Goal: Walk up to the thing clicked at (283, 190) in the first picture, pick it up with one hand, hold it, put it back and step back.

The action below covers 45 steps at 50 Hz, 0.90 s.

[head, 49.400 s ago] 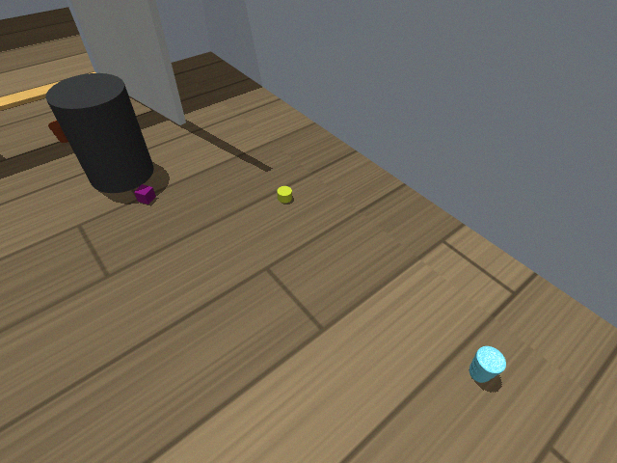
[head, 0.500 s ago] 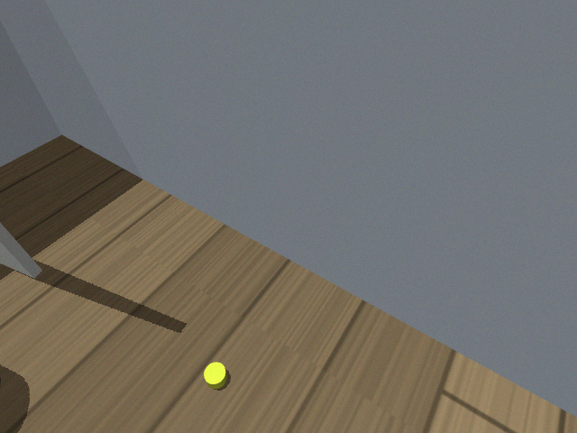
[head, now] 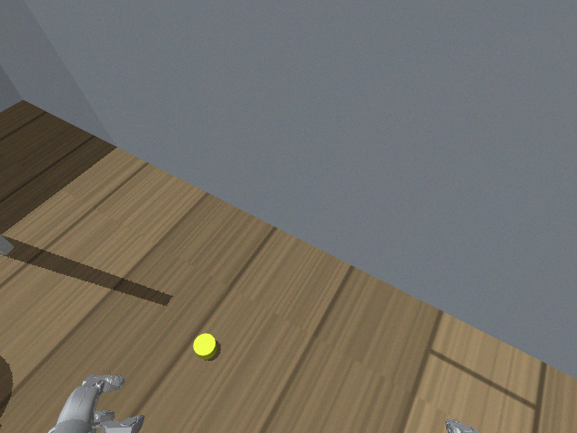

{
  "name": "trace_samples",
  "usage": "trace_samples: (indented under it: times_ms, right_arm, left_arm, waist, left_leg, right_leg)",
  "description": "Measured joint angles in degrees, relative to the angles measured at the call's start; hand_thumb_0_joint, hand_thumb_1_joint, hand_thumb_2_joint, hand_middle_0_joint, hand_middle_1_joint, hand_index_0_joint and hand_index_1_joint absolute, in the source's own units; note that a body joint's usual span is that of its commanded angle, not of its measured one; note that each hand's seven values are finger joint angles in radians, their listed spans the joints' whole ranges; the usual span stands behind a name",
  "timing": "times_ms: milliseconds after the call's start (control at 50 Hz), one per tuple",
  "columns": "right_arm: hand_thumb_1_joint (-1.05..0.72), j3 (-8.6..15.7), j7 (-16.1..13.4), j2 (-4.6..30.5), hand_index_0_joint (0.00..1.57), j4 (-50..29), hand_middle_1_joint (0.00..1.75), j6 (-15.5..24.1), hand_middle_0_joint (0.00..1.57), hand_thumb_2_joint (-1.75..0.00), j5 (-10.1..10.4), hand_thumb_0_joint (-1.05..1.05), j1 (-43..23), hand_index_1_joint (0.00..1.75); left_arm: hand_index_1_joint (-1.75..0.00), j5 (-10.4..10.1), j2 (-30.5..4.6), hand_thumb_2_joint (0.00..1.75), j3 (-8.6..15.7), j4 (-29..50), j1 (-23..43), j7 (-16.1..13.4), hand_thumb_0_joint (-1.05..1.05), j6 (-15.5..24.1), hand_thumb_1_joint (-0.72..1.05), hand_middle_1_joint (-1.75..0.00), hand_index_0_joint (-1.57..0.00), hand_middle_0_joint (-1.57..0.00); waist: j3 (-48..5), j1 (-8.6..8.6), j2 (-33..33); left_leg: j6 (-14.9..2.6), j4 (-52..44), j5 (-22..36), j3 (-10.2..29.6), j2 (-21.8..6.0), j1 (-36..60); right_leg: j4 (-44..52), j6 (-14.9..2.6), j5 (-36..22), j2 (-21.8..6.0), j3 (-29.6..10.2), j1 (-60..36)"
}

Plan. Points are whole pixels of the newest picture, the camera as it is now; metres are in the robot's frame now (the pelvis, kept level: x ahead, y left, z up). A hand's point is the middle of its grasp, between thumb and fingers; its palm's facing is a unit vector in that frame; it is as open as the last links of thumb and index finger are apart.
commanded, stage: rise first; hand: left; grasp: from above
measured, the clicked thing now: (205, 346) +0.46 +0.26 -0.73
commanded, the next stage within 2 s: none
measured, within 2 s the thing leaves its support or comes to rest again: neither
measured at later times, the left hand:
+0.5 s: hand out of the picture +0.16 +0.26 -0.20, palm faces -0.13 -0.88 -0.46, open 13.9 cm
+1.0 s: hand out of the picture +0.14 +0.28 -0.26, palm faces -0.27 -0.79 -0.55, open 14.1 cm
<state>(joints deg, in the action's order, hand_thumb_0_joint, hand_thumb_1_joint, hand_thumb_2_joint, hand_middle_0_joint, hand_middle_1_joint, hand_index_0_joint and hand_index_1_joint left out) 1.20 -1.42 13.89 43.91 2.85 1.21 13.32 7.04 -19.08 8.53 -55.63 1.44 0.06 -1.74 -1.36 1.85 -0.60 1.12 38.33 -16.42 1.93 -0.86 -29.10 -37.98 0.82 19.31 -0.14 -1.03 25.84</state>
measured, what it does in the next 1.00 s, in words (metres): lowers itself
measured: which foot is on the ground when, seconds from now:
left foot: down 0.00-1.00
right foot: down 0.00-1.00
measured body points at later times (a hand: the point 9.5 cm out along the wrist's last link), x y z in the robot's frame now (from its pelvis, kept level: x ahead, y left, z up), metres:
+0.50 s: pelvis +0.02 +0.01 -0.06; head +0.11 +0.03 +0.38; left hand +0.16 +0.31 -0.17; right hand +0.18 -0.24 -0.15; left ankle +0.03 +0.13 -0.72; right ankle +0.00 -0.13 -0.72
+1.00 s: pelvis -0.02 +0.01 -0.12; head +0.11 +0.03 +0.31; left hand +0.15 +0.31 -0.22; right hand +0.17 -0.24 -0.20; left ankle +0.03 +0.13 -0.72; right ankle +0.00 -0.13 -0.72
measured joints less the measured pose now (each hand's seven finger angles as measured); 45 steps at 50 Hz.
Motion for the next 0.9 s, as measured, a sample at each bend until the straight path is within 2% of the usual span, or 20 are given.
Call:
trace_samples:
  times_ms: [120,280,460,600,900]
  right_arm:
    - [-0.89,0.1,0.5,0.2,0.2,-4.5,0.3,0.9,0.2,-0.89,0.0,0.01,0.9,0.3]
    - [-0.88,0.6,-0.1,0.2,0.2,-8.1,0.3,3.6,0.2,-0.89,-0.6,0.01,-0.3,0.3]
    - [-0.89,0.3,-0.4,-0.3,0.2,-10.7,0.3,4.8,0.2,-0.89,-1.0,0.01,-1.8,0.3]
    - [-0.9,-0.2,-0.3,-0.8,0.2,-12.4,0.3,5.3,0.2,-0.9,-1.2,0.01,-1.8,0.3]
    - [-0.89,0.0,0.4,-0.5,0.2,-13.8,0.3,6.4,0.2,-0.89,-1.0,0.01,-2.3,0.3]
  left_arm:
    - [-0.95,1.3,1.4,0.91,-0.8,5.0,-3.1,-1.2,0.0,-6.2,-0.15,-0.96,-0.14,-0.13]
    - [-0.99,3.8,1.8,0.92,-0.3,16.6,-9.1,-1.7,0.0,-7.4,-0.39,-1.0,-0.14,-0.14]
    - [-1.02,5.5,1.3,0.94,-1.4,27.2,-14.5,-1.8,0.0,-10.2,-0.48,-1.02,-0.12,-0.12]
    - [-1.04,6.6,1.3,0.95,-1.9,31.6,-16.5,-2.1,0.0,-12.2,-0.5,-1.04,-0.1,-0.1]
    - [-1.05,9.6,0.3,0.95,-2.0,37.4,-19.5,-2.2,0.0,-11.7,-0.51,-1.05,-0.09,-0.09]
  waist:
    - [-2.0,0.28,1.0]
    - [-3.1,-0.43,0.3]
    - [-4.9,-0.11,0.7]
    - [-6.2,0.18,1.0]
    - [-7.1,-0.01,1.3]
  left_leg:
    - [-0.54,6.1,-3.2,-0.4,0.1,-5.3]
    - [-0.81,16.2,-8.2,-0.1,0.2,-14.3]
    - [-0.87,23.6,-11.9,0.5,0.0,-21.0]
    - [-0.85,27.9,-13.7,1.0,-0.2,-25.4]
    - [-0.61,37.1,-15.7,1.8,-0.1,-35.6]
  right_leg:
    - [-5.3,0.59,2.8,0.0,-0.4,5.0]
    - [-15.0,0.96,7.6,0.1,-0.3,13.7]
    - [-21.4,1.09,11.1,0.5,0.2,19.6]
    - [-25.4,1.11,12.9,0.7,0.6,23.8]
    - [-34.9,1.0,15.3,1.0,1.2,33.8]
